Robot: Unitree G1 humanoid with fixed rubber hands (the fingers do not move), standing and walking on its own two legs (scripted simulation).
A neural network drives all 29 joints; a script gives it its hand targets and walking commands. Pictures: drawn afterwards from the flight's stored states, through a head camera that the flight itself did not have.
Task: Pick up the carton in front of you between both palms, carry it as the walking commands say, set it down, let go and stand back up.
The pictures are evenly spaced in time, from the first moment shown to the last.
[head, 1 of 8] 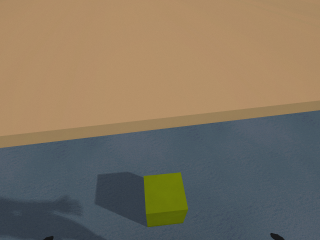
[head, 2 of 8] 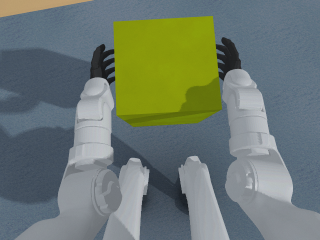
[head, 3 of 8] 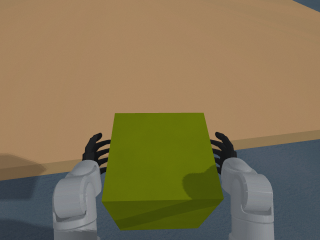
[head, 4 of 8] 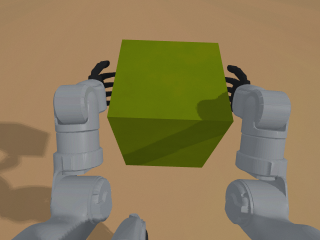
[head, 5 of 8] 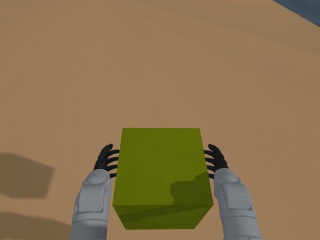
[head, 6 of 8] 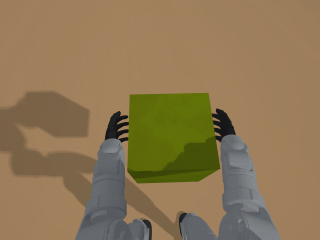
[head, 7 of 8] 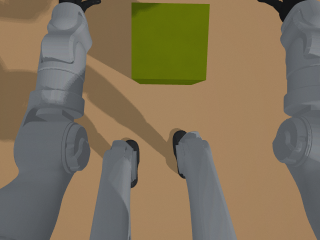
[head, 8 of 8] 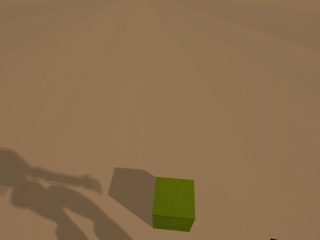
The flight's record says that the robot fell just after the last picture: no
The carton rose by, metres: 0.91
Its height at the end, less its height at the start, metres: +0.13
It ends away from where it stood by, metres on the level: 2.61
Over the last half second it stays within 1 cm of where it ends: yes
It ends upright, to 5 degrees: yes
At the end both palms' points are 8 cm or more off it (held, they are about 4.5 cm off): yes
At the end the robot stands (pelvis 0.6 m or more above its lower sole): yes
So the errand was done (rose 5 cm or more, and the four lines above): yes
